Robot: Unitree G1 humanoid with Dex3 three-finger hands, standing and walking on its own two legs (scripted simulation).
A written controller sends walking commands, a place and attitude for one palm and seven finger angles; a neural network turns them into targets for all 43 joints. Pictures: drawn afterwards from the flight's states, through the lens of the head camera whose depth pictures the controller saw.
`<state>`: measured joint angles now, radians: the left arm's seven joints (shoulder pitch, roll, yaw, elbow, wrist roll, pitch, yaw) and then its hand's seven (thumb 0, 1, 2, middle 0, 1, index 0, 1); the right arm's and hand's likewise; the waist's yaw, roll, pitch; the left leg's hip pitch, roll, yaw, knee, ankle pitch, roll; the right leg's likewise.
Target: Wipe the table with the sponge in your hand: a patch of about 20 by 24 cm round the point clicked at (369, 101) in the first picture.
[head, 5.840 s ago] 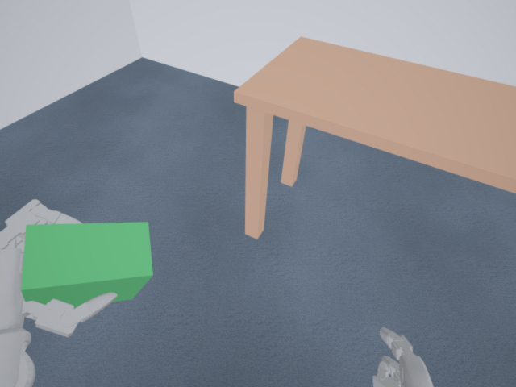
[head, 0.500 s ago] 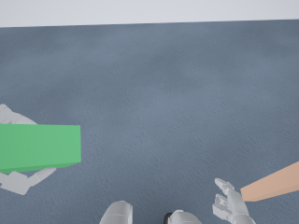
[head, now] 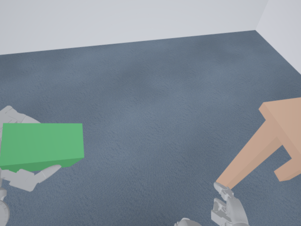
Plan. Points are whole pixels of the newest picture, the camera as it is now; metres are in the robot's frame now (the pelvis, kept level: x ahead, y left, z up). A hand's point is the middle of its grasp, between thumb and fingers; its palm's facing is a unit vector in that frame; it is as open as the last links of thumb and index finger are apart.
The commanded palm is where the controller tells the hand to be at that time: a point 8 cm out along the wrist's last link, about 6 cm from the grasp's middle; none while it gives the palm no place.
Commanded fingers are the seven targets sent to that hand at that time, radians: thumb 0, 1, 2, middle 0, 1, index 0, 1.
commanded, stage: turn to face it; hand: left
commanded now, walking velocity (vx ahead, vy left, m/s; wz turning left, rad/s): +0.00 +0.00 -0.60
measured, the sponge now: (54, 148) +0.22 +0.22 +0.15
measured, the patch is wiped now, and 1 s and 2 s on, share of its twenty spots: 0.00 0.00 0.00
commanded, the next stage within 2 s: none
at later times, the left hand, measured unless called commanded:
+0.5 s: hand (91, 150) +0.22 +0.14 +0.17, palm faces +0.14 -0.87 -0.47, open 10.4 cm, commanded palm +0.17 +0.19 +0.19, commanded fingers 0.00 0.10 1.30 -1.20 -1.60 -1.20 -1.60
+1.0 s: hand (181, 179) +0.18 -0.02 +0.17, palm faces -0.23 -0.80 -0.56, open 10.4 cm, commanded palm +0.16 +0.06 +0.19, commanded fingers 0.00 0.10 1.30 -1.20 -1.60 -1.20 -1.60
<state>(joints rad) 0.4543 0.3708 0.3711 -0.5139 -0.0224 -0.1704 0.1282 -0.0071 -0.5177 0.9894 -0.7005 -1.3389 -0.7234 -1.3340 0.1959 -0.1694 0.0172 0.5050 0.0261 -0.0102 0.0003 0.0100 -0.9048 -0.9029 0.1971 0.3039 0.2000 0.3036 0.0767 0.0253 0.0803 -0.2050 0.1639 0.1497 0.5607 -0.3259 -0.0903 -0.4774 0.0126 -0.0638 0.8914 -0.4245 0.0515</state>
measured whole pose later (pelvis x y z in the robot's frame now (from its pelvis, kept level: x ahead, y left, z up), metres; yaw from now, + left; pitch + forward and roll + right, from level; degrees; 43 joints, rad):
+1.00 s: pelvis -0.13 -0.08 +0.00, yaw -35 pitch +1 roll +1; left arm 0.57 0.44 0.42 -0.63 -0.06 -0.19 0.13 -0.01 -0.52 0.99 -0.70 -1.34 -0.72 -1.33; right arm 0.13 -0.25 -0.02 0.56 0.01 0.06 -0.01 0.01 -0.91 -0.90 0.20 0.30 0.20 0.30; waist -0.02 0.00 0.16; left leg -0.46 0.06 0.05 1.00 -0.45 -0.09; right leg -0.37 0.05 0.02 0.55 -0.19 -0.07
